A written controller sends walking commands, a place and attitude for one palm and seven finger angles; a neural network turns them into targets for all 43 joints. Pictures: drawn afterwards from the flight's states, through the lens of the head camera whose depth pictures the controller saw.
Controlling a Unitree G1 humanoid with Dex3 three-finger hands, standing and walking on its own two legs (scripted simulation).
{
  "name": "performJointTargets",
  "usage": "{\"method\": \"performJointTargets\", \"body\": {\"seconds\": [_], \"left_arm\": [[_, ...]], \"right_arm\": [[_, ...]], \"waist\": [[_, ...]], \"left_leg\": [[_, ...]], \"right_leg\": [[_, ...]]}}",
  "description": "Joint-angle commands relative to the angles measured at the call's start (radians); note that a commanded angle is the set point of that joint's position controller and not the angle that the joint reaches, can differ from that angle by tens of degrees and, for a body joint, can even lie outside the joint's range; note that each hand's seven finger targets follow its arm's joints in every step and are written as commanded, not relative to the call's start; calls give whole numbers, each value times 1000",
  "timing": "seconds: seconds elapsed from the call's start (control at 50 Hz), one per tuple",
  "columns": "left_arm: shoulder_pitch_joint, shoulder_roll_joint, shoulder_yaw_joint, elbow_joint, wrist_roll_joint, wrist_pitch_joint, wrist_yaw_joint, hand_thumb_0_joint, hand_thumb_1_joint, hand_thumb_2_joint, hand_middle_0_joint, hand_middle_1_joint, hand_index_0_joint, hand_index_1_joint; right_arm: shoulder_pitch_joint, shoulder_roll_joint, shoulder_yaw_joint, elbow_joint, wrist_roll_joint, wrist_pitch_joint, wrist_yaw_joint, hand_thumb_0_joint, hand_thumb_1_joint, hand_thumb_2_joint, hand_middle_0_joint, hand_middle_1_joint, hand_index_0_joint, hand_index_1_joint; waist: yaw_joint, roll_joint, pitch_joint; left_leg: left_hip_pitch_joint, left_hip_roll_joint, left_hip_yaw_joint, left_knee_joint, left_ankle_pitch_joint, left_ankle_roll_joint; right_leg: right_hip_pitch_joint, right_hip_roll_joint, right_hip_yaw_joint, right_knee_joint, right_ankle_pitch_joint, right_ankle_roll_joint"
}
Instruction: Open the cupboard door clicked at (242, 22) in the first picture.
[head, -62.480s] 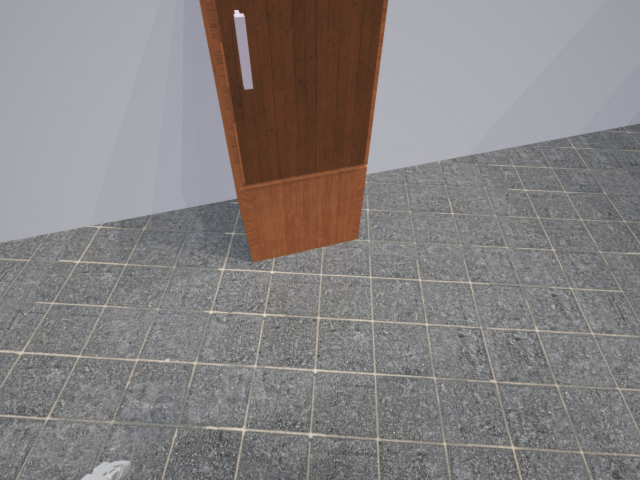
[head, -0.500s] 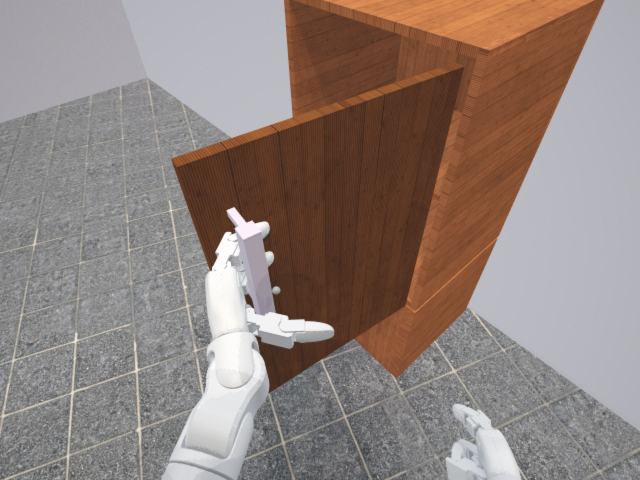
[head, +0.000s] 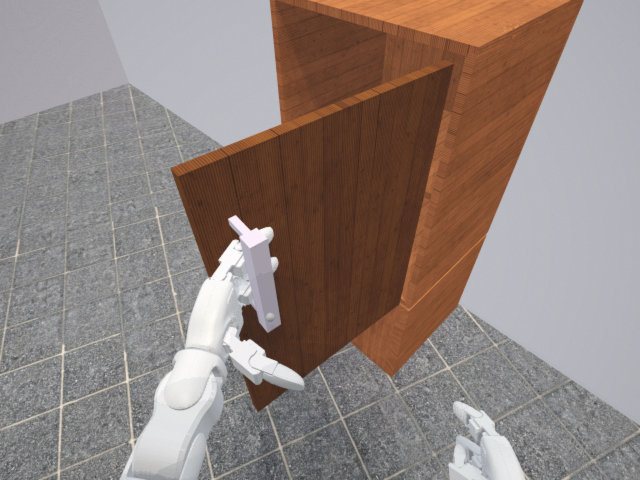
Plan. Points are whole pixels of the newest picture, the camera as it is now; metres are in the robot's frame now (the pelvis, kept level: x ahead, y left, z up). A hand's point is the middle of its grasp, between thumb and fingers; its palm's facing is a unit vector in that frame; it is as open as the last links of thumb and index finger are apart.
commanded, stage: slide the hand sideways off the handle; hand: left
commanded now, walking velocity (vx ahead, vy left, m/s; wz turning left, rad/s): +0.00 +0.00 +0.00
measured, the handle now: (254, 276) +0.33 +0.12 +0.10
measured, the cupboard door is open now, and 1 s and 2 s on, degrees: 85 84 84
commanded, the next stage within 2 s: draw the hand back to the body in 0.68 s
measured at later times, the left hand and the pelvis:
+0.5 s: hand (206, 371) +0.21 +0.15 +0.09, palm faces +0.06 -0.99 -0.09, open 16.2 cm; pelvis +0.03 -0.03 -0.01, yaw +1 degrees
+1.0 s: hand (167, 371) +0.20 +0.18 +0.10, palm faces +0.01 -1.00 -0.07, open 16.3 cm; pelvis +0.00 -0.01 -0.01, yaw +1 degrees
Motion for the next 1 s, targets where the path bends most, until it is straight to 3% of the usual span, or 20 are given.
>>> {"method": "performJointTargets", "body": {"seconds": [0.0,0.08,0.18,0.26,0.3,0.42,0.5,0.6,0.64,0.76,0.8,0.88,0.9,0.98], "left_arm": [[-63,97,122,-249,-6,-42,9,0,-500,300,-150,-300,-150,-300],[45,88,137,-327,-28,-31,-7,0,-500,300,-150,-300,-150,-300],[218,148,225,-411,-54,-42,-27,0,-500,300,-150,-300,-150,-300],[317,170,252,-484,-78,-103,-65,0,-500,300,-150,-300,-150,-300],[319,187,270,-483,-99,-134,-92,0,-500,300,-150,-300,-150,-300],[379,230,325,-484,-164,-237,-202,0,-500,300,-150,-300,-150,-300],[396,266,381,-410,-202,-253,-272,0,-500,300,-150,-300,-150,-300],[330,307,433,-358,-250,-244,-327,0,-500,300,-150,-300,-150,-300],[304,289,418,-374,-261,-247,-333,0,-500,300,-150,-300,-150,-300],[250,278,389,-342,-252,-230,-314,0,-500,300,-150,-300,-150,-300],[263,316,420,-355,-240,-217,-296,0,-500,300,-150,-300,-150,-300],[241,308,405,-414,-219,-186,-268,0,-500,300,-150,-300,-150,-300],[244,317,418,-405,-218,-174,-257,0,-500,300,-150,-300,-150,-300],[251,292,407,-423,-220,-136,-251,0,-500,300,-150,-300,-150,-300]], "right_arm": [[-153,-102,-46,-186,-2,-42,-8,0,-900,-900,200,300,200,300],[-152,-97,-48,-208,-2,-33,-7,0,-900,-900,200,300,200,300],[-131,-99,-58,-218,-3,-25,-10,0,-900,-900,200,300,200,300],[-107,-102,-66,-221,-1,-44,-16,0,-900,-900,200,300,200,300],[-95,-107,-68,-211,0,-60,-22,0,-900,-900,200,300,200,300],[-65,-124,-78,-193,4,-128,-33,0,-900,-900,200,300,200,300],[-65,-136,-82,-173,8,-160,-40,0,-900,-900,200,300,200,300],[-89,-149,-81,-163,17,-195,-57,0,-900,-900,200,300,200,300],[-95,-147,-76,-169,17,-213,-59,0,-900,-900,200,300,200,300],[-100,-151,-73,-157,20,-253,-65,0,-900,-900,200,300,200,300],[-104,-153,-74,-153,21,-260,-62,0,-900,-900,200,300,200,300],[-110,-143,-66,-165,25,-269,-61,0,-900,-900,200,300,200,300],[-112,-144,-65,-158,23,-270,-60,0,-900,-900,200,300,200,300],[-111,-144,-60,-163,28,-274,-61,0,-900,-900,200,300,200,300]], "waist": [[32,-47,-109],[30,-30,-129],[34,-68,-161],[21,-36,-165],[8,-36,-132],[-8,-35,-156],[-11,-61,-139],[-9,-53,-112],[-7,-43,-133],[-5,-42,-109],[8,-21,-120],[15,33,-98],[16,4,-95],[18,4,-71]], "left_leg": [[-31,44,-79,-146,106,-41],[-20,41,-57,-129,162,-37],[-30,37,-38,-99,240,-28],[-29,34,-33,-65,273,-22],[-47,32,-42,-48,263,-21],[-88,21,-61,9,248,-23],[-141,17,-71,43,208,-25],[-173,18,-79,65,128,-25],[-166,16,-83,60,122,-24],[-169,20,-90,47,69,-22],[-166,21,-91,39,67,-22],[-135,23,-93,-9,52,-22],[-135,27,-100,-17,48,-23],[-109,32,-109,-61,47,-25]], "right_leg": [[99,29,6,-101,41,-36],[126,30,8,-95,127,-31],[184,30,26,-83,270,-24],[173,33,36,-69,340,-17],[152,35,45,-70,336,-17],[129,20,72,-46,375,2],[114,2,109,-54,339,13],[72,-12,141,-91,140,15],[77,-13,131,-92,99,12],[36,-6,119,-113,-58,2],[50,-5,116,-113,-76,-6],[39,9,72,-106,-85,-11],[44,14,63,-107,-91,-13],[39,32,17,-98,-55,-12]]}}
